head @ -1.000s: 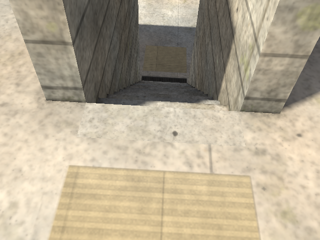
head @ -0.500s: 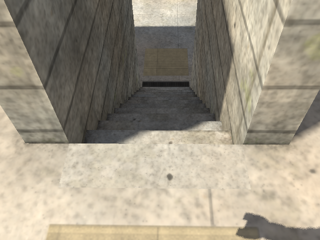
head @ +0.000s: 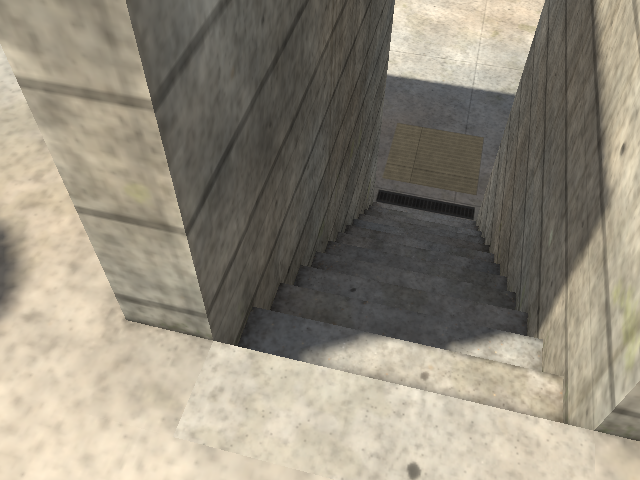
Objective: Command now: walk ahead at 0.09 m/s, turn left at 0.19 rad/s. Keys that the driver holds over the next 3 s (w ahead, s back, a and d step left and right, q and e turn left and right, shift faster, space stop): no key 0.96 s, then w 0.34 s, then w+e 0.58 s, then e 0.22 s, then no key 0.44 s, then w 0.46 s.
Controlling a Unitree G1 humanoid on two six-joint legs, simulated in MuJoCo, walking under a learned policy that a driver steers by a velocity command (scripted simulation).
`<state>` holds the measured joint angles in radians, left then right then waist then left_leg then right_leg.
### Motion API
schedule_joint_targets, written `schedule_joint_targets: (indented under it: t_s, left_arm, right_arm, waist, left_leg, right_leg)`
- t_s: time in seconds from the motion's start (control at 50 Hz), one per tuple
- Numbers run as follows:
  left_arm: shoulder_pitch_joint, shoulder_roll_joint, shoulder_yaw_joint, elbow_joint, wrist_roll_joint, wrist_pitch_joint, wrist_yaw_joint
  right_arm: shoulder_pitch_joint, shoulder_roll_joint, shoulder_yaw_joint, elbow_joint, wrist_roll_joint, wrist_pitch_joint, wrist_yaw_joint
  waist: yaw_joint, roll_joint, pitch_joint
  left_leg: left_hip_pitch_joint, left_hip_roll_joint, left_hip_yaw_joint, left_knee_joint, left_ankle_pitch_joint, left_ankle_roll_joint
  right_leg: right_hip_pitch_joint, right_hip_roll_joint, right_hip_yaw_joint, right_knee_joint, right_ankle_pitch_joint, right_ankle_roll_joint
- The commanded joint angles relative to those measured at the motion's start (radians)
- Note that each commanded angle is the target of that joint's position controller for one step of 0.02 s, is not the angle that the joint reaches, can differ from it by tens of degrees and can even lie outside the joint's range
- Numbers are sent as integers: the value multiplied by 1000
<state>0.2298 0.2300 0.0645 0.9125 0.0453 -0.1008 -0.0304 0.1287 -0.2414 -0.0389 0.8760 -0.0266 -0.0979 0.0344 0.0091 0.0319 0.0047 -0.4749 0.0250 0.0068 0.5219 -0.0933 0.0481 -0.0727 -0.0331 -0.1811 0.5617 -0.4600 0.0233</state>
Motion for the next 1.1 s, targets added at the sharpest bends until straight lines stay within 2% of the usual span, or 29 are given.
schedule_joint_targets:
  t_s: [0.02,0.04,0.06,0.08,0.1,0.12,0.14,0.18,0.2,0.22,0.24,0.26,0.28,0.3,0.32,0.34,0.38,0.42,0.48,0.58,0.8,0.96,0.98,1.0,1.02,1.04,1.06,1.08,1.1]
  left_arm:
    - [-65,84,9,-133,10,13,-27]
    - [-73,106,14,-117,18,18,-14]
    - [5,118,17,-93,20,18,6]
    - [28,93,9,-75,11,14,19]
    - [65,77,8,-63,8,12,27]
    - [117,76,11,-41,-1,16,24]
    - [153,69,10,-23,-11,20,12]
    - [163,83,11,-12,-17,27,-15]
    - [164,88,12,-10,-26,26,-27]
    - [140,78,6,-16,-35,22,-43]
    - [119,78,3,-23,-41,15,-50]
    - [74,88,-1,-56,-47,4,-50]
    - [-65,149,-3,-108,-65,-7,-52]
    - [-124,184,10,-106,-51,-5,-61]
    - [-124,193,20,-97,-47,-2,-63]
    - [-136,171,17,-98,-50,-3,-60]
    - [-121,141,11,-90,-50,-1,-56]
    - [-82,143,14,-73,-51,-1,-52]
    - [-66,144,17,-63,-50,4,-52]
    - [-97,149,24,-68,-51,9,-53]
    - [-168,185,38,-76,-42,8,-47]
    - [-175,199,39,-67,-43,9,-43]
    - [-154,199,39,-57,-43,13,-42]
    - [-114,236,55,-44,-31,18,-34]
    - [-71,273,72,-28,-9,20,-22]
    - [-37,270,76,-20,3,14,-6]
    - [-17,250,72,-19,1,7,14]
    - [-9,211,56,-17,-1,5,30]
    - [3,168,38,-19,-3,3,42]
  right_arm:
    - [310,-251,-76,34,-11,-31,-35]
    - [205,-238,-85,10,13,-34,-44]
    - [87,-168,-64,-32,39,-30,-48]
    - [19,-126,-53,-61,54,-30,-46]
    - [-20,-146,-59,-82,45,-25,-42]
    - [-74,-153,-63,-105,29,-24,-37]
    - [-115,-152,-65,-123,23,-28,-31]
    - [-138,-135,-61,-132,32,-31,-13]
    - [-139,-127,-58,-125,40,-26,2]
    - [-151,-107,-47,-113,40,-16,23]
    - [-111,-80,-34,-91,40,1,48]
    - [-52,-39,-18,-71,38,14,66]
    - [42,-56,-30,-82,39,18,60]
    - [2,-115,-46,-93,35,17,41]
    - [-51,-148,-53,-108,27,15,28]
    - [-72,-148,-53,-111,24,12,18]
    - [-77,-122,-45,-99,36,5,15]
    - [-90,-108,-44,-103,38,5,17]
    - [-82,-109,-49,-96,35,6,14]
    - [-76,-108,-53,-82,34,8,7]
    - [-87,-144,-55,-56,31,8,-6]
    - [-90,-159,-50,-30,32,11,-7]
    - [-67,-161,-49,-16,30,15,-6]
    - [-48,-189,-60,-9,18,20,-11]
    - [-52,-207,-70,-9,-3,23,-21]
    - [-83,-193,-70,-15,-21,23,-30]
    - [-122,-141,-58,-26,-34,20,-36]
    - [-145,-85,-41,-38,-43,16,-40]
    - [-153,-63,-33,-47,-46,13,-41]
  waist:
    - [-116,81,-321]
    - [-80,76,-191]
    - [-16,79,-163]
    - [7,71,-104]
    - [38,57,-101]
    - [70,31,-109]
    - [86,25,-108]
    - [77,21,-104]
    - [76,6,-98]
    - [79,-1,-69]
    - [68,-13,-58]
    - [39,-18,-63]
    - [-80,-81,-49]
    - [-93,-89,-33]
    - [-72,-80,-33]
    - [-68,-55,-38]
    - [-42,-52,-49]
    - [-18,-55,-66]
    - [-7,-61,-70]
    - [0,-61,-66]
    - [-6,-60,-76]
    - [-13,-41,-68]
    - [-15,-43,-60]
    - [-5,-59,-20]
    - [16,-94,34]
    - [41,-119,89]
    - [57,-147,128]
    - [62,-168,144]
    - [65,-169,140]
  left_leg:
    - [699,321,-464,-145,567,308]
    - [547,280,-368,-175,453,247]
    - [429,255,-315,-212,386,225]
    - [288,230,-269,-262,329,211]
    - [169,200,-220,-292,307,203]
    - [90,170,-165,-300,296,185]
    - [57,142,-114,-291,283,168]
    - [72,129,-103,-238,198,141]
    - [80,135,-124,-197,105,128]
    - [67,134,-141,-153,8,111]
    - [66,130,-178,-134,-78,91]
    - [91,109,-202,-115,-157,42]
    - [204,31,-112,-100,-218,-7]
    - [289,-9,-50,-80,-177,-29]
    - [345,4,-46,-80,-158,-29]
    - [354,16,-59,-87,-135,-18]
    - [325,10,-66,-102,-70,-11]
    - [322,3,-58,-87,32,-5]
    - [315,-2,-49,-75,101,-7]
    - [288,-6,-40,-63,132,-12]
    - [269,0,-29,-37,147,-19]
    - [283,13,-29,-38,120,-23]
    - [289,13,-31,-57,29,-22]
    - [259,-3,-24,-60,-151,-7]
    - [194,-26,-6,-39,-331,7]
    - [112,-45,16,4,-367,14]
    - [26,-45,39,44,-319,18]
    - [-19,-17,14,70,-300,32]
    - [-25,2,-15,109,-324,47]
  right_leg:
    - [-441,15,183,459,-351,19]
    - [-480,-41,202,494,-327,21]
    - [-417,-72,205,459,-310,30]
    - [-351,-83,193,428,-245,46]
    - [-238,-74,172,431,-150,54]
    - [-152,-58,150,422,-65,56]
    - [-116,-51,133,380,-3,62]
    - [-105,-62,128,257,80,80]
    - [-88,-69,125,151,152,81]
    - [-61,-68,118,33,273,80]
    - [-48,-68,120,-48,347,61]
    - [-65,-104,158,-75,437,13]
    - [-219,-152,229,-121,433,-97]
    - [-345,-139,229,-160,179,-129]
    - [-399,-117,215,-189,27,-110]
    - [-382,-107,208,-193,36,-90]
    - [-291,-99,195,-167,138,-71]
    - [-240,-100,185,-148,227,-75]
    - [-204,-94,171,-131,300,-77]
    - [-159,-87,160,-113,363,-76]
    - [-109,-62,150,-97,434,-67]
    - [-116,-49,154,-117,395,-70]
    - [-121,-55,166,-150,285,-75]
    - [-128,-68,190,-195,105,-112]
    - [-124,-108,249,-258,-86,-174]
    - [-89,-181,344,-332,-199,-238]
    - [-13,-262,432,-392,-232,-286]
    - [52,-327,491,-429,-203,-309]
    - [89,-351,509,-453,-145,-313]
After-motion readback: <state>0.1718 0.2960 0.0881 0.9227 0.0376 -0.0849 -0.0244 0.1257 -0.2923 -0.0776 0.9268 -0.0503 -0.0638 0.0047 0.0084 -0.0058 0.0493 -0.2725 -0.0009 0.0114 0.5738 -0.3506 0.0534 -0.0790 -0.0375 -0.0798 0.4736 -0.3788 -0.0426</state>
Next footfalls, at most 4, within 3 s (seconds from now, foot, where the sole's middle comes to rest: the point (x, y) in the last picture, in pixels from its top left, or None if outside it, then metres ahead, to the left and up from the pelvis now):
0.24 right None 0.06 -0.14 -0.77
1.72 right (404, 448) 0.54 -0.14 -0.77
2.08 left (320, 390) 0.67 0.03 -0.77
2.42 right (419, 385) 0.78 -0.22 -0.97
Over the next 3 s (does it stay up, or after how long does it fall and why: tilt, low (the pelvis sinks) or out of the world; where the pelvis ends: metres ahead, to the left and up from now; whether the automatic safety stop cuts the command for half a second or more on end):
stays up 0.86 -0.09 -0.26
